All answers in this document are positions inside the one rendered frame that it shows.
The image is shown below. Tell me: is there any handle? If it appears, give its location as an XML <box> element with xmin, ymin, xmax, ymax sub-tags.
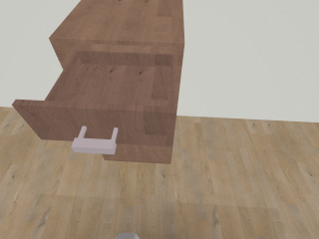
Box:
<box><xmin>71</xmin><ymin>125</ymin><xmax>119</xmax><ymax>154</ymax></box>

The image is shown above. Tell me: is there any cabinet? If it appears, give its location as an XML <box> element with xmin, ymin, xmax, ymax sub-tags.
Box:
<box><xmin>49</xmin><ymin>0</ymin><xmax>185</xmax><ymax>164</ymax></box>

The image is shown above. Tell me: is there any drawer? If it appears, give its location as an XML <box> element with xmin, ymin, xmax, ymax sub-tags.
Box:
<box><xmin>12</xmin><ymin>50</ymin><xmax>176</xmax><ymax>147</ymax></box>

